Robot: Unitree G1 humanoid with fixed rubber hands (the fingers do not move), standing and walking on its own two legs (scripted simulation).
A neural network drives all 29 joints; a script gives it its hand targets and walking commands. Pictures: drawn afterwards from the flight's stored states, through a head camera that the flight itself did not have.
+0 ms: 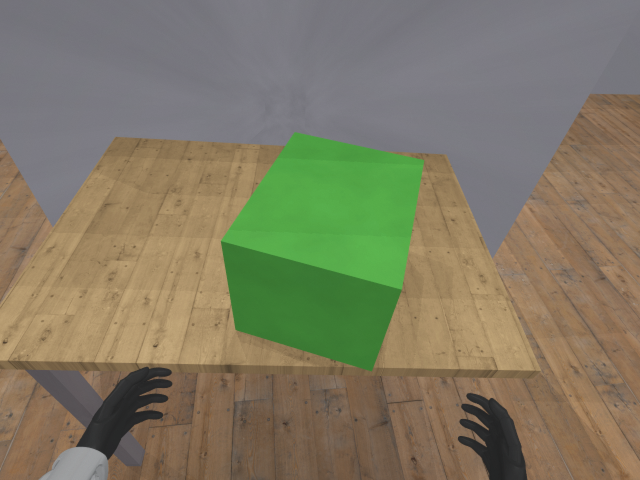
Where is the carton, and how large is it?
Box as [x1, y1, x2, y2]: [221, 132, 423, 370]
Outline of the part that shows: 294,132 221,240 235,329 371,370 401,290 423,160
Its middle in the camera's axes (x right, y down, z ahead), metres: +0.02 +0.01 +0.64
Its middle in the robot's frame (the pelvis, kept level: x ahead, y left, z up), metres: +0.46 +0.02 +0.02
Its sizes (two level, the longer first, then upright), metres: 0.286 0.230 0.211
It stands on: a table, 0.69 m high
